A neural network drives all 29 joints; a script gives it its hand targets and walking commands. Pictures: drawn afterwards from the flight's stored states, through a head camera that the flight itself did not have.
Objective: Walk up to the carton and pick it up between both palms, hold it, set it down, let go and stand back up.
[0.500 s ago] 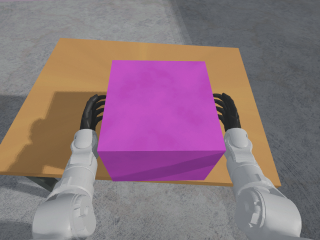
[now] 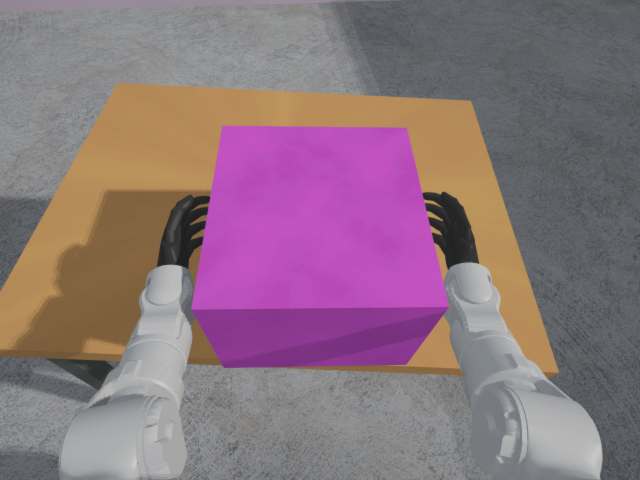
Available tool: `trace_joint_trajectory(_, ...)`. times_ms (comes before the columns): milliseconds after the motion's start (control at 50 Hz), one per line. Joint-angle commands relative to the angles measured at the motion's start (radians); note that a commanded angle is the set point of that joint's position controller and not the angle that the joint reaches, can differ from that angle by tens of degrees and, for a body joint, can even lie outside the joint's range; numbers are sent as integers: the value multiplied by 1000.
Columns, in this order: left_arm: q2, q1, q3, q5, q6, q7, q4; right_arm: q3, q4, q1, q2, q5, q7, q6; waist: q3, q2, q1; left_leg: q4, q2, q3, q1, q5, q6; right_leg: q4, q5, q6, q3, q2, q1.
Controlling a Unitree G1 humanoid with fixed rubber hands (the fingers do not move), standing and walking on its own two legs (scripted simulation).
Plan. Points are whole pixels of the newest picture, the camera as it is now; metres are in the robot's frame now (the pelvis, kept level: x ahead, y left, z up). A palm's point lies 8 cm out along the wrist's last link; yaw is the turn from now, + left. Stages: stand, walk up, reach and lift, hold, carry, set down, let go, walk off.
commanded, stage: reach and lift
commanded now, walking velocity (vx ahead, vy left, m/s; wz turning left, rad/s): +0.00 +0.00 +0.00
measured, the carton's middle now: (315, 247) +0.45 +0.06 -0.02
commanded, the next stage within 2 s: none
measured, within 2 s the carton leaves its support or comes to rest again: leaves its support in 0.42 s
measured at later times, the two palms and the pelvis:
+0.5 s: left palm (181, 265) +0.35 +0.21 +0.05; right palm (482, 276) +0.38 -0.15 +0.06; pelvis -0.01 +0.00 +0.00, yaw +0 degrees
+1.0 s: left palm (168, 247) +0.35 +0.21 +0.10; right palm (500, 272) +0.36 -0.15 +0.10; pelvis -0.02 +0.01 +0.01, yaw +0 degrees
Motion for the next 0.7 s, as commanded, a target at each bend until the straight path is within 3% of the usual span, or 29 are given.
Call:
trace_joint_trajectory(0,-535,-429,-312,33,-41,-95,-59,270,-27,-362,547,-51,98,-35,-486,30,-19,82,-5,17,411,462,-35,13,433,30,-31,3,74)
trace_joint_trajectory(180,-580,-456,-422,-36,-38,-95,-146,419,-140,-376,589,59,71,-12,-528,49,-26,93,-14,-10,457,498,-48,11,487,35,-17,9,119)
trace_joint_trajectory(280,-629,-509,-506,-94,-25,-90,-241,528,-272,-418,634,142,61,27,-577,48,-29,96,-19,-29,475,494,-50,12,495,39,-1,13,150)
trace_joint_trajectory(420,-672,-569,-586,-149,45,-85,-374,644,-440,-458,674,243,54,129,-566,37,-32,75,-30,-51,466,392,-39,6,424,41,29,9,180)
trace_joint_trajectory(540,-653,-578,-555,-145,156,-97,-408,617,-455,-472,645,276,56,226,-445,17,-35,26,-36,-48,480,250,-21,-36,250,35,40,3,159)
trace_joint_trajectory(680,-628,-530,-460,-75,279,-128,-415,507,-415,-464,585,248,66,276,-319,18,-46,-24,-39,-23,526,171,-17,-83,130,27,28,2,156)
